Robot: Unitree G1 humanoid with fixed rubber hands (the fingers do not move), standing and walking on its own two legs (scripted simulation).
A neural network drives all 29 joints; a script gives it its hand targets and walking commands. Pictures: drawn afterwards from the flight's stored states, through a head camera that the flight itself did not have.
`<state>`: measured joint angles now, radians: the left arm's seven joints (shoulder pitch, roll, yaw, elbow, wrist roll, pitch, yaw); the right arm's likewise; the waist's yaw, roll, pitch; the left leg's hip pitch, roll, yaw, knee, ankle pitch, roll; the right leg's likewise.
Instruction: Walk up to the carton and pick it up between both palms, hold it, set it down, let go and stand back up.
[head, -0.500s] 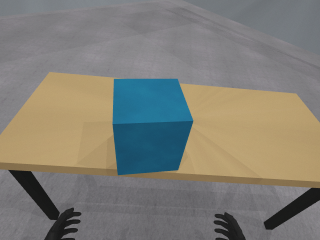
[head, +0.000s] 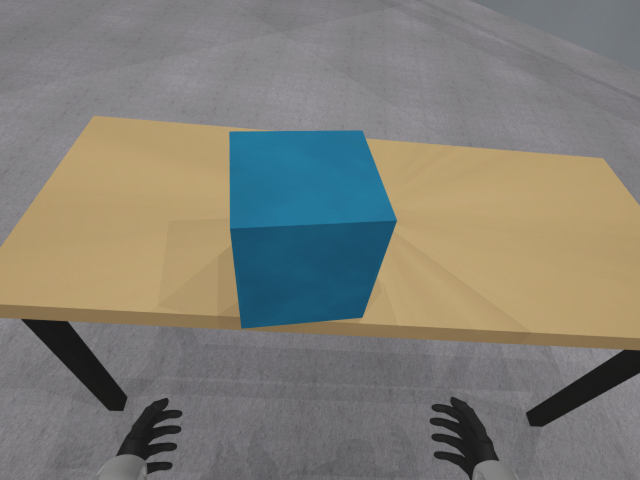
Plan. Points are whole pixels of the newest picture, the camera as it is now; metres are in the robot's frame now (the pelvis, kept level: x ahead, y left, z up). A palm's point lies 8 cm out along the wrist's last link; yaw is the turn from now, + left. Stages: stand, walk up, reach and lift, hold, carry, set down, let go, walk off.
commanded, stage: let go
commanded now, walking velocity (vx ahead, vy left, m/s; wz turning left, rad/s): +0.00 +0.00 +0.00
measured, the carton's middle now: (300, 231) +0.49 +0.05 -0.01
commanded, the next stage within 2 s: stand in 0.06 s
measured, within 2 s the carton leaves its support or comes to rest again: neither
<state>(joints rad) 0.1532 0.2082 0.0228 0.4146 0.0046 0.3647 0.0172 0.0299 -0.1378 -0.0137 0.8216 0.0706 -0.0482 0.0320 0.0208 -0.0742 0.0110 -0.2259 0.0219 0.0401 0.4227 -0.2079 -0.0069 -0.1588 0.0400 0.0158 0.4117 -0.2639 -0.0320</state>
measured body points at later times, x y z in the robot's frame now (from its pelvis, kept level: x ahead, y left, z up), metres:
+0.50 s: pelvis +0.03 +0.00 +0.00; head +0.01 +0.02 +0.45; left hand +0.08 +0.27 -0.13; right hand +0.10 -0.25 -0.14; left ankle +0.01 +0.12 -0.74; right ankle -0.03 -0.10 -0.74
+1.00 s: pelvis +0.04 +0.02 +0.00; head +0.02 +0.02 +0.45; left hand -0.02 +0.24 -0.16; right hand +0.04 -0.21 -0.16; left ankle +0.01 +0.12 -0.74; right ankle -0.03 -0.10 -0.74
